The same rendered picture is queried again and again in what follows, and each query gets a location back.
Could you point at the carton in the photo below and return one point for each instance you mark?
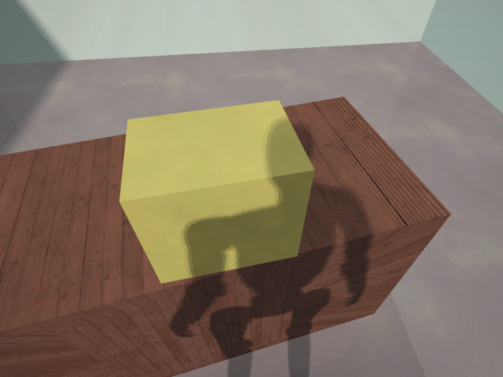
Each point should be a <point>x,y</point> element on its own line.
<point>216,189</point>

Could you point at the pedestal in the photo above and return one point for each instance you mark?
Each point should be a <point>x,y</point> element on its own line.
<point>80,298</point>

